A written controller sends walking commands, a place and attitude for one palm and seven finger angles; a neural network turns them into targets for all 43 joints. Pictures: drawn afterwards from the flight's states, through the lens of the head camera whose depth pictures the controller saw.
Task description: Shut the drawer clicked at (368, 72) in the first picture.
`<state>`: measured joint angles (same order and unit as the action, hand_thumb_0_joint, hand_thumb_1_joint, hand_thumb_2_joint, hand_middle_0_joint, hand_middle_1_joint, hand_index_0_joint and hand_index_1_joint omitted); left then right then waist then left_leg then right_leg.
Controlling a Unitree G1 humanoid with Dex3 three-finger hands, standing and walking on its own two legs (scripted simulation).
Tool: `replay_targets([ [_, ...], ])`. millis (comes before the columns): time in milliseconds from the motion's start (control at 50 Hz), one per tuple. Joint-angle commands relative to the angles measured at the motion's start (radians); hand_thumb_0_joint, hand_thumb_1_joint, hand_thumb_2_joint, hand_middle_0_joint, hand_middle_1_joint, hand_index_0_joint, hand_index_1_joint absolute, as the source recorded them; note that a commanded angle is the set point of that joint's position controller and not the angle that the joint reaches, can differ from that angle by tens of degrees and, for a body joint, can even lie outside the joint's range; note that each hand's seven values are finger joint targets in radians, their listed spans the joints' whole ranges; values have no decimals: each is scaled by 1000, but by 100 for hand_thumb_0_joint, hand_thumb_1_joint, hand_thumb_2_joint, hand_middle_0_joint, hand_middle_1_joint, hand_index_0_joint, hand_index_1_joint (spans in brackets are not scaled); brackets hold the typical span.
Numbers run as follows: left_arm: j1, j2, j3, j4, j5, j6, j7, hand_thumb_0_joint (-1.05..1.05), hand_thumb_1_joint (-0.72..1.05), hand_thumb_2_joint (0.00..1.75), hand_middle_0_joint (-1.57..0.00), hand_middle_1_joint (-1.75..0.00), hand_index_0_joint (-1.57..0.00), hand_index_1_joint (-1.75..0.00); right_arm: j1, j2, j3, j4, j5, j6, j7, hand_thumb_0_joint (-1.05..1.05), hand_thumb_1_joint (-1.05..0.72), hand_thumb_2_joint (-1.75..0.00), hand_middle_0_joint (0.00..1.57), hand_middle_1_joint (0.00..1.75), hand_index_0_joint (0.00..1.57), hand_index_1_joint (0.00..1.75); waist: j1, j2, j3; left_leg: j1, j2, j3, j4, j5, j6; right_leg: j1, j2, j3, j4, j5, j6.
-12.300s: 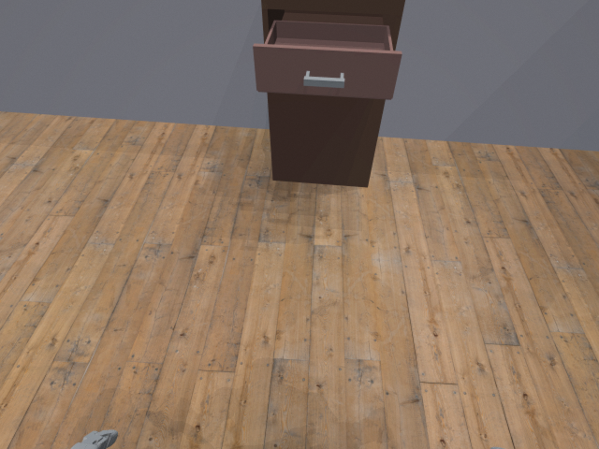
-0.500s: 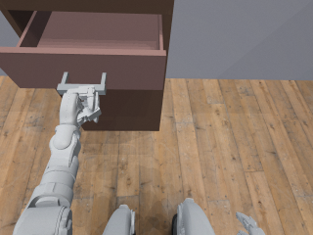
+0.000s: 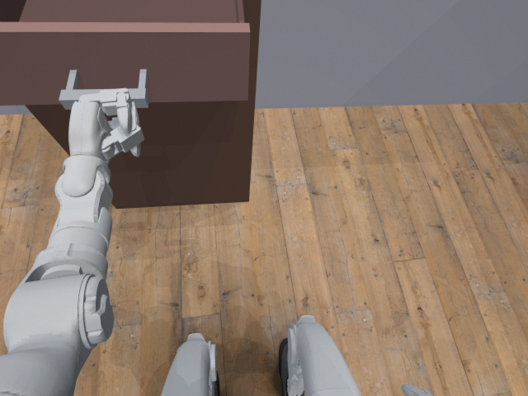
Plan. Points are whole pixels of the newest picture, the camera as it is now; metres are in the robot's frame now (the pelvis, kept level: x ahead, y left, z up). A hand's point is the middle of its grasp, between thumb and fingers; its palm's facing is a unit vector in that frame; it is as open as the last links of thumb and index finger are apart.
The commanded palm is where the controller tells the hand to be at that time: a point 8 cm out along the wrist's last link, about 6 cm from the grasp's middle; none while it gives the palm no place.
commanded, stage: push the drawer shut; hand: left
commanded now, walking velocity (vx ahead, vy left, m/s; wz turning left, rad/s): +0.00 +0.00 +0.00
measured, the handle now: (107, 88) +0.57 +0.21 +0.06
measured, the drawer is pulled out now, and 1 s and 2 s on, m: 0.09 0.00 0.00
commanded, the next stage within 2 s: pull the fist back off the drawer in 1.08 s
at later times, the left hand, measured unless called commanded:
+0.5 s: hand (137, 97) +0.55 +0.16 +0.05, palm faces -0.01 -1.00 -0.06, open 3.0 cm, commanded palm +0.55 +0.20 +0.06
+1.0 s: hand (134, 78) +0.59 +0.17 +0.05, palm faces +0.00 -1.00 -0.06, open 3.0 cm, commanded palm +0.62 +0.19 +0.06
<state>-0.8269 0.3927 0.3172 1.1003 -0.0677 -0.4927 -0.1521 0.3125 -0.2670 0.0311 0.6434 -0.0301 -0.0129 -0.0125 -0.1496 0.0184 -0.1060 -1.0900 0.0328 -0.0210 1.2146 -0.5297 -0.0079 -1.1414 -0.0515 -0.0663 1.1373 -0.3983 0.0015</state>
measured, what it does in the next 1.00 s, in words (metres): stands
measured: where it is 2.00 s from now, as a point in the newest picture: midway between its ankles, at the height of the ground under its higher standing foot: outside the picture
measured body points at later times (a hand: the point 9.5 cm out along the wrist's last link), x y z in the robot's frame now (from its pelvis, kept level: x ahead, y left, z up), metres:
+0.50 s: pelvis +0.00 +0.01 -0.01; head +0.17 +0.03 +0.41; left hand +0.55 +0.22 +0.06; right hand +0.01 -0.26 -0.12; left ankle +0.02 +0.12 -0.63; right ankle +0.07 -0.13 -0.63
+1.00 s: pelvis +0.00 +0.01 -0.02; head +0.20 +0.04 +0.39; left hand +0.59 +0.22 +0.06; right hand -0.04 -0.24 -0.12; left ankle +0.02 +0.12 -0.63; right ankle +0.07 -0.13 -0.63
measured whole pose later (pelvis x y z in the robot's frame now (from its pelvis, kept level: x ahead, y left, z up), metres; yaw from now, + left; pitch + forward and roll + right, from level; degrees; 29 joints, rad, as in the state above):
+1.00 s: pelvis +0.00 +0.01 -0.02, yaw -1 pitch +30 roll -5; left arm -1.23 0.64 0.38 1.34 0.05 -0.37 -0.15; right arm 0.39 -0.26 0.09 0.64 -0.08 0.04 0.02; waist -0.27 0.04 -0.10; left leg -1.29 0.05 -0.06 1.30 -0.55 0.00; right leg -1.30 -0.04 -0.10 1.15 -0.39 0.01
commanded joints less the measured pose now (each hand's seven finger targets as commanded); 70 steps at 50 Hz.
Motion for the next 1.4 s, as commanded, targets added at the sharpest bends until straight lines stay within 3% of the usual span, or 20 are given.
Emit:
replay_targets([
  [0,-559,233,46,-223,-15,-63,16,0,90,90,-140,-160,-140,-160,147,-169,-61,-72,-2,-9,-3,0,-90,-90,20,30,20,30,-53,100,-539,239,-37,-16,-175,198,31,319,60,44,-141,88,-16],
  [100,-620,258,55,-195,-9,-51,17,0,90,90,-140,-160,-140,-160,166,-175,-55,-66,-6,1,1,0,-90,-90,20,30,20,30,-73,101,-517,217,-35,-19,-171,178,35,300,63,43,-146,71,-14],
  [120,-631,294,78,-194,-2,-52,20,0,90,90,-140,-160,-140,-160,171,-179,-55,-64,-8,4,0,0,-90,-90,20,30,20,30,-66,112,-528,215,-34,-22,-169,187,34,301,62,43,-140,76,-17],
  [200,-665,286,66,-148,8,-40,26,0,90,90,-140,-160,-140,-160,186,-181,-51,-58,-11,12,3,0,-90,-90,20,30,20,30,-91,102,-492,205,-31,-29,-167,176,35,267,66,36,-142,64,-15],
  [320,-735,357,102,-118,25,-27,30,0,90,90,-140,-160,-140,-160,204,-186,-43,-55,-18,20,4,0,-90,-90,20,30,20,30,-108,122,-526,184,-28,-29,-141,192,40,264,69,41,-134,75,-13],
  [380,-774,351,89,-110,29,-19,24,0,90,90,-140,-160,-140,-160,216,-186,-38,-54,-22,22,5,0,-90,-90,20,30,20,30,-122,149,-527,200,-26,-38,-138,216,40,240,72,33,-126,88,-16],
  [400,-777,386,115,-111,34,-19,24,0,90,90,-140,-160,-140,-160,223,-192,-39,-54,-25,26,5,0,-90,-90,20,30,20,30,-116,148,-560,213,-23,-45,-134,236,37,244,72,30,-119,97,-16],
  [440,-797,351,79,-90,39,-6,22,0,90,90,-140,-160,-140,-160,224,-187,-38,-53,-24,29,9,0,-90,-90,20,30,20,30,-134,174,-534,214,-21,-44,-129,241,36,212,72,29,-122,98,-15],
  [520,-827,406,114,-101,52,0,23,0,90,90,-140,-160,-140,-160,245,-194,-36,-54,-31,39,12,0,-90,-90,20,30,20,30,-126,205,-606,251,-18,-58,-118,297,31,213,74,22,-106,127,-18],
  [560,-840,377,92,-56,53,17,25,0,90,90,-140,-160,-140,-160,250,-191,-34,-45,-31,43,15,0,-90,-90,20,30,20,30,-150,175,-543,220,-14,-59,-117,263,34,186,77,18,-115,105,-15],
  [620,-874,453,135,-66,66,20,29,0,90,90,-140,-160,-140,-160,266,-200,-30,-50,-36,49,14,0,-90,-90,20,30,20,30,-143,194,-594,217,-15,-61,-108,283,36,207,78,22,-106,120,-18],
  [660,-911,408,91,-60,71,28,27,0,90,90,-140,-160,-140,-160,268,-193,-29,-42,-37,50,17,0,-90,-90,20,30,20,30,-167,208,-559,222,-13,-62,-106,282,36,178,79,19,-112,119,-16],
  [740,-945,454,112,-45,84,39,31,0,90,90,-140,-160,-140,-160,286,-201,-25,-37,-41,56,18,0,-90,-90,20,30,20,30,-177,229,-567,233,-7,-74,-100,298,32,148,80,12,-104,120,-18],
  [880,-1048,420,75,-63,94,50,42,0,90,90,-140,-160,-140,-160,317,-200,-25,-22,-51,58,23,0,-90,-90,20,30,20,30,-214,273,-599,274,-6,-87,-85,317,31,99,84,5,-101,129,-20],
  [960,-1080,459,72,-19,102,68,46,0,90,90,-140,-160,-140,-160,311,-205,-13,-16,-46,53,17,0,-90,-90,20,30,20,30,-230,260,-545,184,-10,-79,-89,216,39,103,86,13,-114,70,-17],
  [1040,-1126,461,49,-26,101,73,40,0,90,90,-140,-160,-140,-160,310,-208,-7,-11,-45,40,10,0,-90,-90,20,30,20,30,-247,301,-549,202,-7,-86,-93,197,38,69,85,10,-114,55,-19],
  [1180,-1150,442,22,-12,96,93,37,0,90,90,-140,-160,-140,-160,307,-212,2,-3,-43,8,2,0,-90,-90,20,30,20,30,-260,342,-548,202,-3,-95,-104,136,38,30,86,4,-110,20,-21],
  [1240,-1142,479,46,-2,97,106,38,0,90,90,-140,-160,-140,-160,310,-217,5,-7,-44,4,3,0,-90,-90,20,30,20,30,-255,305,-553,163,-5,-89,-96,121,42,60,85,9,-113,14,-18],
  [1280,-1146,496,58,-13,103,102,35,0,90,90,-140,-160,-140,-160,319,-216,4,-11,-47,3,6,0,-90,-90,20,30,20,30,-244,335,-582,182,-8,-93,-94,147,38,64,86,5,-102,27,-24],
  [1380,-1107,468,60,-2,103,112,33,0,90,90,-140,-160,-140,-160,321,-214,0,-20,-51,7,20,0,-90,-90,20,30,20,30,-228,321,-560,182,-10,-94,-99,139,36,61,84,0,-104,23,-25],
])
